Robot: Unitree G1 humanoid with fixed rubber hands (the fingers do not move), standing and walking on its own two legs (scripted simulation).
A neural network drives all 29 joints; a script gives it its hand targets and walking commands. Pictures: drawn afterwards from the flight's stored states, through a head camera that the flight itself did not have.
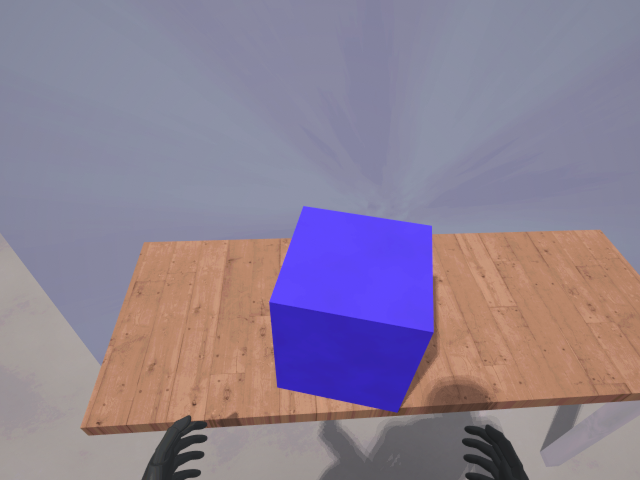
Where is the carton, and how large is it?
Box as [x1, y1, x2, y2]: [269, 206, 433, 412]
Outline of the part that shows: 303,206 269,301 277,387 397,412 433,332 431,226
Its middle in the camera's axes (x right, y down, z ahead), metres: +0.05 +0.11 +0.65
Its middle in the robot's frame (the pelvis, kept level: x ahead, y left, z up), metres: +0.41 -0.03 -0.06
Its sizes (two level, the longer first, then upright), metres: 0.210 0.200 0.250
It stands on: a table, 0.59 m high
